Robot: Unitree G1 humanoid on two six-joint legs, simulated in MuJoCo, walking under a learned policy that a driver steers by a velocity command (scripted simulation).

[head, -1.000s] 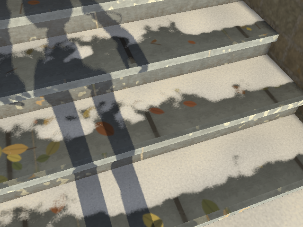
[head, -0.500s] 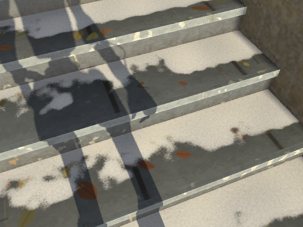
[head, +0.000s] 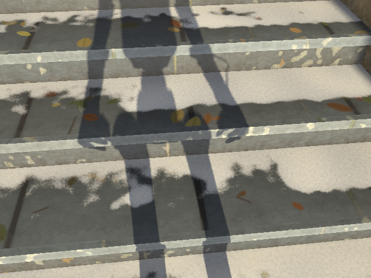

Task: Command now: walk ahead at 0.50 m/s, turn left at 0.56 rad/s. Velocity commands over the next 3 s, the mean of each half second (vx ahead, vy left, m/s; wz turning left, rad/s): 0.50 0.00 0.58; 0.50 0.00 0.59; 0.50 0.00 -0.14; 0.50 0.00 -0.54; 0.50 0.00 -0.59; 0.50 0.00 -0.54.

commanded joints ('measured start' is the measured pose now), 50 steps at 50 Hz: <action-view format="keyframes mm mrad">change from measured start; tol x32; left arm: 1 -34 -114 -58 -176 -5 -34 -17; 14 -550 -149 -138 -495 8 -51 9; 19 248 229 51 -249 30 -45 33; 25 32 -176 -37 -2 31 10 52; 50 297 141 24 22 -21 -22 66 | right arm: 1 113 77 22 99 7 -4 29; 12 390 3 -5 178 30 18 -45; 44 -553 143 61 -365 51 14 44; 50 157 -273 -138 -166 56 12 11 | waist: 1 73 27 190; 17 192 306 -164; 20 189 -468 -479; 24 -15 -29 132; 45 86 -47 266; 49 -245 -283 -138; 50 -204 65 -303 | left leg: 1 169 174 -464 -560 80 73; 14 313 285 -541 -877 332 146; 18 386 210 -370 -293 1610 28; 20 -117 -70 -397 484 244 -26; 25 -384 108 -216 1053 259 33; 32 -496 128 -128 762 533 -72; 42 -1091 244 -78 880 140 -116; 48 137 -19 256 170 74 55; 50 836 228 -585 -236 18 281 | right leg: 1 -545 -14 -24 427 -57 -20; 12 -787 -78 -169 -75 -7 127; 16 82 57 -298 -481 -202 58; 21 630 -455 1016 -1456 -610 -207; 29 45 -237 -140 -1395 -173 3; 44 644 -353 -278 -1612 83 -6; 46 435 -344 -350 -1682 689 -53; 48 547 -351 -377 -1274 1722 -66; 49 445 -301 -348 -1008 1648 -30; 50 30 -147 -235 -561 865 63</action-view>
